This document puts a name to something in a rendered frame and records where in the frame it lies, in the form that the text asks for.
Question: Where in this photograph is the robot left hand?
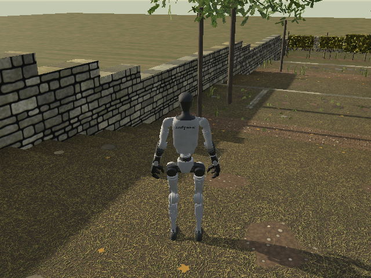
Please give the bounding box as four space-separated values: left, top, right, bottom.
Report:
151 164 164 179

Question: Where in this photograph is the robot right forearm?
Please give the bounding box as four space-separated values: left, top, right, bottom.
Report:
208 141 219 166

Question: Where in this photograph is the robot left shin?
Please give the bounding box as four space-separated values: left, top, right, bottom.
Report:
169 193 177 233

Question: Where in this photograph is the robot right hand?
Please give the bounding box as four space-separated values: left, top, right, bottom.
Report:
207 164 220 178

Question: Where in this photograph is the robot right upper arm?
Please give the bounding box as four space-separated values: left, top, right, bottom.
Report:
198 117 213 149

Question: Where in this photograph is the robot left upper arm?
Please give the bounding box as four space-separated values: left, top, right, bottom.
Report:
158 117 173 149

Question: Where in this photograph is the robot left thigh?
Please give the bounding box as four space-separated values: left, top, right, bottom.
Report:
166 162 179 204

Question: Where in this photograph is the robot left forearm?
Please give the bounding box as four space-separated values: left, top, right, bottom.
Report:
152 141 164 166

